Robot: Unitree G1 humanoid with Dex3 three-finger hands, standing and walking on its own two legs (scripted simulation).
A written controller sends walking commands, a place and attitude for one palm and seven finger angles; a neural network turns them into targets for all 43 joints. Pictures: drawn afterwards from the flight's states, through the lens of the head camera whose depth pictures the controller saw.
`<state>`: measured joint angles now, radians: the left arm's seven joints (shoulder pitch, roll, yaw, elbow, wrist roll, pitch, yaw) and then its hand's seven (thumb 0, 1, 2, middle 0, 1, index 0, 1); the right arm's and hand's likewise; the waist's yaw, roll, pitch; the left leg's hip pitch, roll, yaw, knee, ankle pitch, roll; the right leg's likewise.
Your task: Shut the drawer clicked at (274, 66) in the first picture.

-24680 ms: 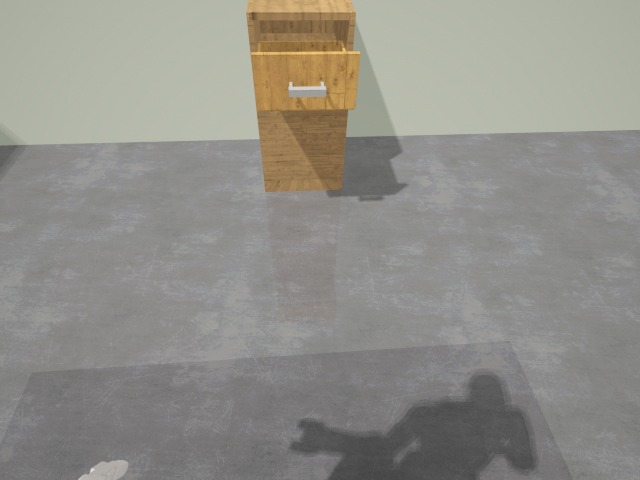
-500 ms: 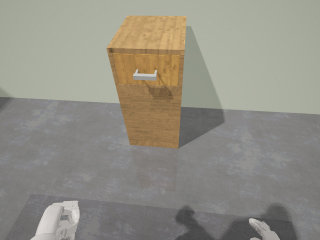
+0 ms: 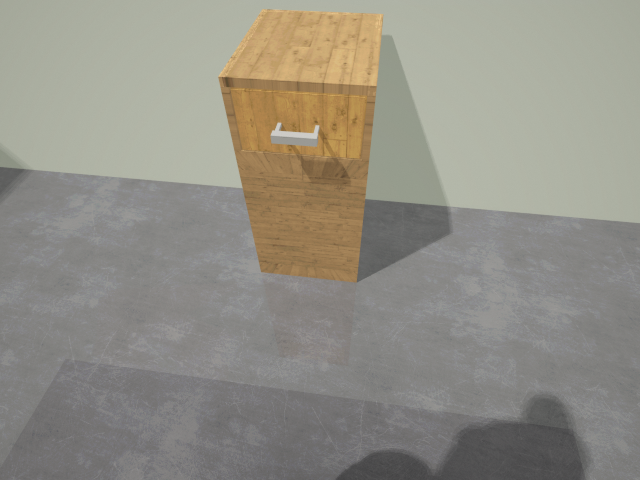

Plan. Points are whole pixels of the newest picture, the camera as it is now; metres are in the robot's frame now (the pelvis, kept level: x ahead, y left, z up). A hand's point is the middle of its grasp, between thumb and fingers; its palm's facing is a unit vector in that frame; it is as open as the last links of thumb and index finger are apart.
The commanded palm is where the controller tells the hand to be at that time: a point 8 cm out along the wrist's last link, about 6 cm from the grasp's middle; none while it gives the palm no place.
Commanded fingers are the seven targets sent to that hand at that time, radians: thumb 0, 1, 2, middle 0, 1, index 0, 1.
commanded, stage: let the arm hang, fingers relaxed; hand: left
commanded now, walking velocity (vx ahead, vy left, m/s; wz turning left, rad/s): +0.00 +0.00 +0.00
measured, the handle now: (296, 133) +0.90 +0.12 -0.09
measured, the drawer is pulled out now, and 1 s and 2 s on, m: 0.00 0.00 0.00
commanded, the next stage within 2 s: look to check the result in 0.44 s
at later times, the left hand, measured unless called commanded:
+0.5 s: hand out of the picture +0.02 +0.15 -0.17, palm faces +0.02 -0.98 -0.20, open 7.3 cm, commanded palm none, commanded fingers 0.00 0.90 0.90 -0.20 -0.30 -0.20 -0.30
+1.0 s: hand out of the picture +0.01 +0.13 -0.17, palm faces +0.04 -0.98 -0.19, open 7.4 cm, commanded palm none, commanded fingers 0.00 0.90 0.90 -0.20 -0.30 -0.20 -0.30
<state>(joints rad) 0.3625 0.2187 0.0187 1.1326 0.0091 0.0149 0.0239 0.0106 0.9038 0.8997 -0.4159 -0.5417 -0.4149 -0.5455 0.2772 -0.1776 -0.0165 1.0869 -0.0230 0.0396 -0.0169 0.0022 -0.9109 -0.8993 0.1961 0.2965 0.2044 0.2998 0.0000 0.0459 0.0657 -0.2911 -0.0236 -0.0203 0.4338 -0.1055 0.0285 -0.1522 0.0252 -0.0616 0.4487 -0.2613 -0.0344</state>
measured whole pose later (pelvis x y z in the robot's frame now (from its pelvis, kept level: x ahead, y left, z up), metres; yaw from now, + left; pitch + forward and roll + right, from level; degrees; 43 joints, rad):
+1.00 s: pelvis +0.03 -0.03 +0.00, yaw -1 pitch -2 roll +0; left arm 0.31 0.10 0.01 1.15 0.00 -0.01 0.05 0.01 0.90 0.90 -0.20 -0.30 -0.20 -0.30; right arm 0.27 -0.13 -0.01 1.14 -0.02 0.02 -0.04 0.00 -0.92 -0.90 0.19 0.30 0.20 0.30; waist -0.01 0.02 0.07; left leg -0.23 0.01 -0.02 0.43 -0.15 -0.02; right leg -0.08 0.06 -0.05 0.40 -0.28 -0.07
